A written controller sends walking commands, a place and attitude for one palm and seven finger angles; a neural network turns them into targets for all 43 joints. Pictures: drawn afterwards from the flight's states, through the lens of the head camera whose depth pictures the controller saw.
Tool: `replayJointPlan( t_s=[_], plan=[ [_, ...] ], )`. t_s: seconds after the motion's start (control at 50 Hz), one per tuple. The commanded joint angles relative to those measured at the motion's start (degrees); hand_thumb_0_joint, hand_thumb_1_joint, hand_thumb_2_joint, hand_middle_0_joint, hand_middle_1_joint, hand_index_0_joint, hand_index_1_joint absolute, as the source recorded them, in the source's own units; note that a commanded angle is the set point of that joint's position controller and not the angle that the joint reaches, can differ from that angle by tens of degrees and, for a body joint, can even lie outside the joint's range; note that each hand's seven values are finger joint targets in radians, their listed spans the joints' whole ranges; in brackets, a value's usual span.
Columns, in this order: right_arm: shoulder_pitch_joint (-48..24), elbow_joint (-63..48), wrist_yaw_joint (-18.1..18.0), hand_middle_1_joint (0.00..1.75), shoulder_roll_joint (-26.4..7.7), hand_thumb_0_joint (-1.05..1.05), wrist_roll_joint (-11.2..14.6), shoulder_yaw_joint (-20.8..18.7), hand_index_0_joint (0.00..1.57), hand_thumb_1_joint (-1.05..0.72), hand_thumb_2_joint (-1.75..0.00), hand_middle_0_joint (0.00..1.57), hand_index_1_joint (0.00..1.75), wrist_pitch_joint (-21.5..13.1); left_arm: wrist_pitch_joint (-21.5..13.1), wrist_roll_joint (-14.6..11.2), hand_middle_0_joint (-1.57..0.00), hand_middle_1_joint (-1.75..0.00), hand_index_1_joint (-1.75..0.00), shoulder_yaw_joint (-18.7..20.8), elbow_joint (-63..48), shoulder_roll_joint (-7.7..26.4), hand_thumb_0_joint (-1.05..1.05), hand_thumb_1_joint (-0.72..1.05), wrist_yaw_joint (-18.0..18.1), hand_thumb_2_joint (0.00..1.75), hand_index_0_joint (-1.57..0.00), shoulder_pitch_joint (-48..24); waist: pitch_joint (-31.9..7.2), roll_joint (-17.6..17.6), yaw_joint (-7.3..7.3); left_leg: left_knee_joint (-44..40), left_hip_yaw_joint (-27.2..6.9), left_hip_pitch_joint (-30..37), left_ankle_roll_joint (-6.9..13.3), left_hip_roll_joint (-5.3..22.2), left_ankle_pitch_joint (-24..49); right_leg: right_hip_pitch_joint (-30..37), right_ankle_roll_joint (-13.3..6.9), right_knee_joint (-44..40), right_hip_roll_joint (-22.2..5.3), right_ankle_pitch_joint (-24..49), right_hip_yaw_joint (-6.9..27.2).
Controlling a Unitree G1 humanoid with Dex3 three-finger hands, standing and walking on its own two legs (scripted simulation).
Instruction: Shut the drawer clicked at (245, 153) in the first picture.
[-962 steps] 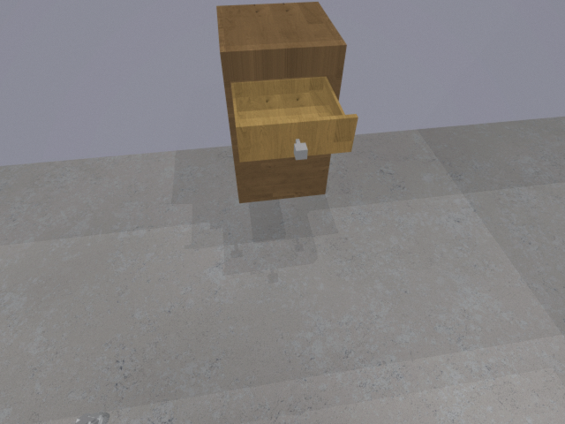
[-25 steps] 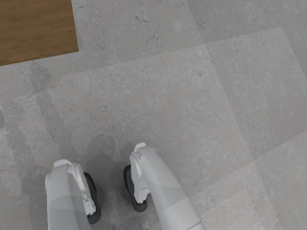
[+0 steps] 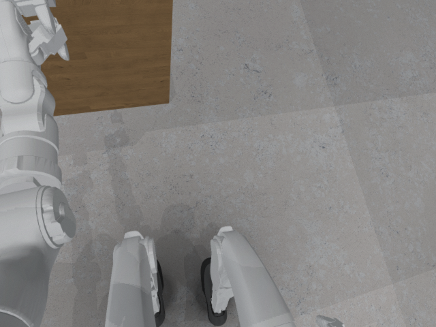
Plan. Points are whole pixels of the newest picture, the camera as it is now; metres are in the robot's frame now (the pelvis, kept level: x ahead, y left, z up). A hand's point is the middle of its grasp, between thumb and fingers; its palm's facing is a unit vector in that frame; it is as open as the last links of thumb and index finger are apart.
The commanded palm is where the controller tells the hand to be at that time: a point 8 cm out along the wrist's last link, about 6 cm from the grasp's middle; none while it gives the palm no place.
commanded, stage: draw the hand back to the body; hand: left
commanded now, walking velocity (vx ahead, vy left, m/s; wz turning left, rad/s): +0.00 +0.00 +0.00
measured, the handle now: out of the picture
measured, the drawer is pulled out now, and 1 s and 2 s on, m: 0.00 0.00 0.00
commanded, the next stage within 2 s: step back with the hand held close in 1.38 s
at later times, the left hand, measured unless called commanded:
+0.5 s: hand out of the picture +0.42 +0.21 +0.17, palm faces +0.16 -0.99 -0.04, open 3.2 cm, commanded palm +0.37 +0.26 +0.18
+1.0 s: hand out of the picture +0.28 +0.25 +0.31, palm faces +0.35 -0.89 -0.31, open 3.2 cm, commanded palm +0.22 +0.29 +0.34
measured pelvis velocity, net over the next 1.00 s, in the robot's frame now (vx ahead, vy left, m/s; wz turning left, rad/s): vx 0.06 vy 0.01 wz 0.10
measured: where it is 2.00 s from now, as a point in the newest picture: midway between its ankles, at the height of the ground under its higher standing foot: (185, 303)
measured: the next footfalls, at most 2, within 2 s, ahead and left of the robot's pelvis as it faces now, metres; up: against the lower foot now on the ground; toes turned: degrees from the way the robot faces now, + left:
none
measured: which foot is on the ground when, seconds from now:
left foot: down 0.00-1.00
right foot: down 0.00-1.00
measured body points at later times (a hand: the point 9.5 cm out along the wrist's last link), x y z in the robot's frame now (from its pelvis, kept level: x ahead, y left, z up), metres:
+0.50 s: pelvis +0.04 +0.00 +0.13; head +0.14 +0.03 +0.57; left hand +0.40 +0.27 +0.18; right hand +0.18 -0.23 +0.02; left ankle +0.05 +0.10 -0.52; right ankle +0.03 -0.10 -0.52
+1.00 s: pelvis +0.06 +0.01 +0.21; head +0.06 -0.01 +0.66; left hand +0.25 +0.29 +0.33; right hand +0.28 -0.18 +0.14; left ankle +0.05 +0.10 -0.52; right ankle +0.03 -0.10 -0.52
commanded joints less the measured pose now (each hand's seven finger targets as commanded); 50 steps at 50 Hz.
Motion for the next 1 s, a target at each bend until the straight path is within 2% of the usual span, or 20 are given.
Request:
replayJointPlan(
  t_s=[0.0, 0.04, 0.06, 0.12, 0.2, 0.24, 0.28, 0.32, 0.38, 0.44, 0.48, 0.5, 0.52, 0.54, 0.56, 0.6, 0.66, 0.8, 0.94, 0.98],
  plan=[
    [14.85, -0.47, -0.41, 0.3, -11.48, 0.0, -0.29, -4.33, 0.2, -0.9, -0.9, 0.2, 0.3, 1.22, -5.92, 0.03, -1.4, -1.6, -1.6, 0.58, -12.61, 10.76, 0.0, 0.9, -0.45, 0.9, -1.4, -22.3, -40.03, 15.38, -0.52, -6.41, -4.05, 39.08, 0.09, -0.3, 28.52, 14.18, 1.13, -11.03, 0.29, 23.61, 5.0],
    [13.46, -3.42, -0.13, 0.3, -11.52, 0.0, 0.55, -4.72, 0.2, -0.9, -0.9, 0.2, 0.3, 2.22, -5.41, -1.03, -1.4, -1.6, -1.6, 2.93, -20.92, 13.43, 0.0, 0.9, -1.05, 0.9, -1.4, -15.03, -47.76, 18.94, 3.54, -9.41, -3.37, 46.0, -0.45, -0.54, 34.09, 21.56, 0.77, -11.97, 0.09, 29.64, 5.69],
    [12.7, -4.97, 0.12, 0.3, -11.25, 0.0, 1.34, -4.89, 0.2, -0.9, -0.9, 0.2, 0.3, 2.66, -4.27, -2.04, -1.4, -1.6, -1.6, 3.09, -24.94, 12.84, 0.0, 0.9, -1.27, 0.9, -1.4, -9.6, -50.4, 18.12, 4.94, -11.27, -2.99, 48.45, -0.55, -0.81, 36.08, 26.4, 0.9, -13.41, 0.07, 32.99, 6.02],
    [10.17, -7.75, 0.19, 0.3, -10.56, 0.0, 3.88, -5.43, 0.2, -0.9, -0.9, 0.2, 0.3, 2.79, 0.22, -5.62, -1.4, -1.6, -1.6, 0.8, -37.13, 8.78, 0.0, 0.9, -1.95, 0.9, -1.4, 1.49, -51.44, 12.4, 5.96, -16.19, -1.79, 50.21, -0.26, -1.26, 35.68, 38.08, 1.61, -18.29, -0.23, 38.87, 6.99],
    [7.6, -7.12, -1.91, 0.3, -9.39, 0.0, 5.92, -5.57, 0.2, -0.9, -0.9, 0.2, 0.3, -0.3, 2.85, -9.38, -1.4, -1.6, -1.6, -1.57, -46.97, 4.5, 0.0, 0.9, -1.15, 0.9, -1.4, 7.71, -43.73, 4.53, 4.82, -21.04, -0.11, 47.77, 0.35, -1.57, 29.89, 46.46, 3.01, -25.3, -1.25, 39.91, 9.01],
    [6.59, -6.09, -2.96, 0.3, -8.66, 0.0, 6.16, -5.49, 0.2, -0.9, -0.9, 0.2, 0.3, -2.52, 1.6, -10.03, -1.4, -1.6, -1.6, -3.96, -49.79, 1.38, 0.0, 0.9, -0.4, 0.9, -1.4, 9.58, -39.94, 6.04, 4.5, -23.84, -0.15, 50.77, 0.04, -1.67, 28.71, 45.98, 2.98, -27.75, -1.33, 37.75, 8.83],
    [6.33, -4.64, -3.49, 0.3, -8.51, 0.0, 5.99, -5.73, 0.2, -0.9, -0.9, 0.2, 0.3, -4.02, 0.17, -10.11, -1.4, -1.6, -1.6, -6.0, -47.08, -1.84, 0.0, 0.9, -0.08, 0.9, -1.4, 13.95, -34.82, 4.37, 4.3, -26.59, -0.49, 54.28, -0.29, -1.59, 27.71, 43.91, 3.0, -30.11, -1.05, 33.02, 7.64],
    [5.86, -3.74, -3.77, 0.3, -8.42, 0.0, 5.99, -5.71, 0.2, -0.9, -0.9, 0.2, 0.3, -4.79, -0.65, -9.66, -1.4, -1.6, -1.6, -9.32, -41.44, -5.39, 0.0, 0.9, -0.64, 0.9, -1.4, 17.33, -26.87, 3.01, 3.83, -29.3, -0.41, 55.1, -0.48, -1.66, 24.59, 42.19, 2.85, -32.66, -0.84, 28.18, 6.86],
    [5.0, -4.68, -3.9, 0.3, -8.55, 0.0, 6.28, -5.8, 0.2, -0.9, -0.9, 0.2, 0.3, -4.94, -1.11, -9.54, -1.4, -1.6, -1.6, -11.57, -38.32, -7.51, 0.0, 0.9, -2.15, 0.9, -1.4, 22.68, -22.13, 2.92, 5.29, -33.52, -0.33, 59.24, -0.65, -2.04, 23.72, 43.69, 2.35, -35.78, -0.89, 26.03, 6.09],
    [3.23, -7.34, -3.94, 0.3, -8.61, 0.0, 6.79, -5.6, 0.2, -0.9, -0.9, 0.2, 0.3, -4.26, -0.43, -10.68, -1.4, -1.6, -1.6, -11.0, -38.52, -7.05, 0.0, 0.9, -3.38, 0.9, -1.4, 30.33, -18.54, 3.75, 7.57, -37.23, 0.36, 61.77, -0.48, -2.63, 24.45, 48.49, 1.92, -38.57, -1.01, 27.53, 6.04],
    [1.82, -9.52, -4.06, 0.3, -8.37, 0.0, 7.02, -5.35, 0.2, -0.9, -0.9, 0.2, 0.3, -3.85, -0.36, -11.63, -1.4, -1.6, -1.6, -10.08, -42.33, -6.42, 0.0, 0.9, -3.55, 0.9, -1.4, 34.31, -18.21, 1.83, 8.99, -40.0, 0.54, 63.78, -0.4, -2.77, 25.22, 53.04, 2.04, -40.4, -1.01, 28.77, 5.96],
    [-0.13, -11.08, -4.76, 0.3, -7.82, 0.0, 7.41, -5.52, 0.2, -0.9, -0.9, 0.2, 0.3, -0.79, 5.21, -4.93, -1.4, -1.6, -1.6, -11.33, -43.27, -0.34, 0.0, 0.9, 0.46, 0.9, -1.4, 40.75, -22.98, 3.72, 12.61, -45.49, 1.23, 71.43, -0.81, -3.01, 26.84, 59.82, 1.02, -44.15, -2.39, 29.79, 8.68],
    [-1.27, -14.03, -5.5, 0.3, -6.49, 0.0, 7.77, -5.14, 0.2, -0.9, -0.9, 0.2, 0.3, 0.26, 7.86, -5.3, -1.4, -1.6, -1.6, -13.51, -49.81, -3.97, 0.0, 0.9, 2.41, 0.9, -1.4, 41.59, -19.74, 3.6, 11.1, -47.47, 1.58, 73.25, -0.52, -3.0, 27.99, 61.31, 1.2, -45.97, -2.49, 31.6, 7.96],
    [-2.23, -14.62, -6.16, 0.3, -6.45, 0.0, 7.75, -4.9, 0.2, -0.9, -0.9, 0.2, 0.3, 0.76, 9.81, -4.86, -1.4, -1.6, -1.6, -14.26, -53.58, -4.03, 0.0, 0.9, 3.84, 0.9, -1.4, 41.98, -20.26, 5.86, 11.28, -48.38, 1.68, 75.88, -0.45, -3.04, 29.57, 63.25, 1.09, -47.08, -2.68, 33.04, 8.0],
    [-3.36, -14.7, -6.74, 0.3, -6.27, 0.0, 7.81, -4.36, 0.2, -0.9, -0.9, 0.2, 0.3, 1.3, 11.21, -4.49, -1.4, -1.6, -1.6, -12.96, -53.67, -2.31, 0.0, 0.9, 5.54, 0.9, -1.4, 44.39, -15.58, 2.17, 11.12, -50.13, 1.43, 75.56, -0.29, -2.45, 24.65, 62.8, 1.52, -49.98, -2.59, 29.47, 8.24],
    [-5.6, -15.37, -8.41, 0.3, -6.36, 0.0, 7.87, -3.74, 0.2, -0.9, -0.9, 0.2, 0.3, 1.34, 13.13, -4.21, -1.4, -1.6, -1.6, -13.51, -57.36, -2.2, 0.0, 0.9, 7.82, 0.9, -1.4, 44.26, -10.08, -0.27, 10.54, -53.71, 1.12, 75.22, 0.15, -2.19, 22.29, 65.44, 1.71, -52.6, -2.93, 27.24, 7.9],
    [-6.94, -14.89, -9.94, 0.3, -6.3, 0.0, 7.69, -3.3, 0.2, -0.9, -0.9, 0.2, 0.3, -0.54, 14.6, -3.81, -1.4, -1.6, -1.6, -13.1, -62.48, -1.6, 0.0, 0.9, 9.74, 0.9, -1.4, 44.77, -9.01, 2.4, 10.87, -57.6, 0.35, 82.69, 0.06, -2.05, 26.56, 68.99, 1.37, -55.88, -3.18, 30.69, 7.54],
    [-9.61, -14.05, -9.22, 0.3, -5.8, 0.0, 7.31, -2.81, 0.2, -0.9, -0.9, 0.2, 0.3, -5.09, 17.56, -4.65, -1.4, -1.6, -1.6, -14.78, -71.61, -5.64, 0.0, 0.9, 8.38, 0.9, -1.4, 63.5, -3.37, -0.33, 12.89, -64.7, -0.14, 91.52, -0.25, -1.5, 34.47, 77.34, 1.62, -63.05, -3.81, 36.24, 6.44],
    [-11.93, -12.99, -8.44, 0.3, -5.12, 0.0, 6.53, -2.65, 0.2, -0.9, -0.9, 0.2, 0.3, -7.88, 17.68, -5.62, -1.4, -1.6, -1.6, -7.6, -84.18, -1.42, 0.0, 0.9, 7.37, 0.9, -1.4, 73.6, 1.87, 1.01, 14.33, -69.15, 0.42, 94.48, -0.49, -1.71, 34.4, 81.99, 1.57, -68.42, -3.9, 36.97, 6.84],
    [-11.84, -13.12, -8.21, 0.3, -4.64, 0.0, 6.41, -2.63, 0.2, -0.9, -0.9, 0.2, 0.3, -8.83, 17.28, -5.75, -1.4, -1.6, -1.6, -6.42, -89.71, -1.28, 0.0, 0.9, 7.37, 0.9, -1.4, 75.57, 0.72, 2.77, 14.59, -69.69, 0.41, 96.18, -0.52, -1.63, 36.52, 83.57, 1.54, -68.63, -4.14, 38.39, 6.97]
  ],
)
